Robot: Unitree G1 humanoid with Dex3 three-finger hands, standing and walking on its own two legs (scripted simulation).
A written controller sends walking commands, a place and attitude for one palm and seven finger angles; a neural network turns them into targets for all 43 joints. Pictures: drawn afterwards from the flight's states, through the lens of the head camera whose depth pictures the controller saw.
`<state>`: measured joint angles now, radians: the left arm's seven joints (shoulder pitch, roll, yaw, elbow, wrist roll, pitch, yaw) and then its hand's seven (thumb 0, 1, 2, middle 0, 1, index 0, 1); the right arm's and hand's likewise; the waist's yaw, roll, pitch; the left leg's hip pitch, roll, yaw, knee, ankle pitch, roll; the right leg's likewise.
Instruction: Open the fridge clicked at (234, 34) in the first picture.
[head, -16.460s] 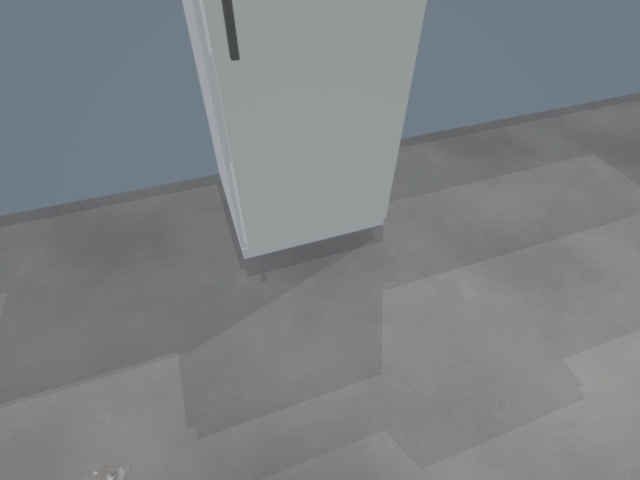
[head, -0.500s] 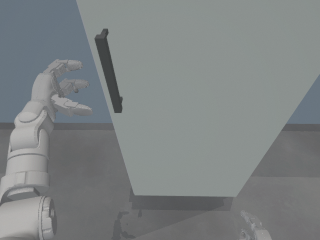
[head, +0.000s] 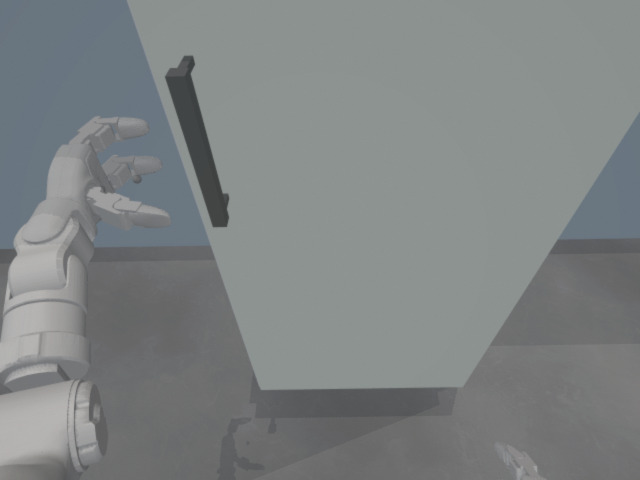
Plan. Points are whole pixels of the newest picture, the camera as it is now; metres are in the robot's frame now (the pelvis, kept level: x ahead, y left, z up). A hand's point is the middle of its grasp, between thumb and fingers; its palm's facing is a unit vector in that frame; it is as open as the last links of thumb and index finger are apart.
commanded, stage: move the hooked fingers beside the handle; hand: left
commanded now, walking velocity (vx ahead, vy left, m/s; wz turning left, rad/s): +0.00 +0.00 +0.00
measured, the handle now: (205, 150) +0.47 +0.17 +0.19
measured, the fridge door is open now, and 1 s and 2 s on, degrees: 0 0 0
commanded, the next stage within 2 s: feel for the door with the fingertips in 2.00 s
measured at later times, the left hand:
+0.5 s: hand (133, 179) +0.41 +0.24 +0.19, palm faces +0.07 -1.00 -0.02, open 14.0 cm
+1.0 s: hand (140, 190) +0.38 +0.22 +0.19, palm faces +0.07 -1.00 -0.02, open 14.0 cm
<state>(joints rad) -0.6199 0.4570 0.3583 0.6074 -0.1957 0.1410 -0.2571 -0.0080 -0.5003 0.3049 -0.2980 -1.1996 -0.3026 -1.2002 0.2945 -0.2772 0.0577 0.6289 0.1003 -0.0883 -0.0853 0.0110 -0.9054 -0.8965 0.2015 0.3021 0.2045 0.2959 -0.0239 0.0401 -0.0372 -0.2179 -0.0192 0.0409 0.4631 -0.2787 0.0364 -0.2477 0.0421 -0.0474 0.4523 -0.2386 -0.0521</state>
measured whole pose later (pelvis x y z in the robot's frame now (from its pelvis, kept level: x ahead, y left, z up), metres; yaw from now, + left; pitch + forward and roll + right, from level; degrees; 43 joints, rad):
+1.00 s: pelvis -0.01 +0.01 +0.00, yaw +0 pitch +0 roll +0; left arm -0.56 0.37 0.30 0.47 -0.21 0.16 -0.21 -0.01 -0.50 0.30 -0.30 -1.20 -0.30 -1.20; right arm 0.26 -0.26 0.07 0.62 0.09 -0.07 -0.08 0.01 -0.90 -0.90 0.20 0.30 0.21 0.30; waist 0.00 0.04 -0.03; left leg -0.19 -0.03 0.04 0.45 -0.26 0.05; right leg -0.22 0.03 -0.05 0.44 -0.23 -0.04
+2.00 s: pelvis -0.01 +0.00 +0.00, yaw +0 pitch +1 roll +0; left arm -0.61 0.40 0.32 0.54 -0.21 0.13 -0.23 -0.01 -0.50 0.30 -0.30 -1.20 -0.30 -1.20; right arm 0.27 -0.27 0.07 0.62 0.10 -0.08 -0.08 0.01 -0.91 -0.90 0.20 0.30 0.20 0.30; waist 0.00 0.04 -0.04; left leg -0.21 -0.02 0.04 0.46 -0.27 0.04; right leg -0.24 0.04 -0.05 0.45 -0.23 -0.05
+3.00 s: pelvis -0.02 +0.00 +0.00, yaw +0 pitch +2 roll +0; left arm -0.77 0.36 0.26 0.73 -0.16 0.13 -0.13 -0.01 -0.50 0.30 -0.31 -1.21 -0.33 -1.23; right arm 0.29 -0.27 0.06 0.66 0.08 -0.06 -0.08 0.01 -0.91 -0.90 0.20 0.30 0.20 0.30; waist -0.03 0.04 -0.02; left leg -0.23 -0.02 0.03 0.45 -0.25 0.04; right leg -0.26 0.04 -0.05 0.43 -0.21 -0.05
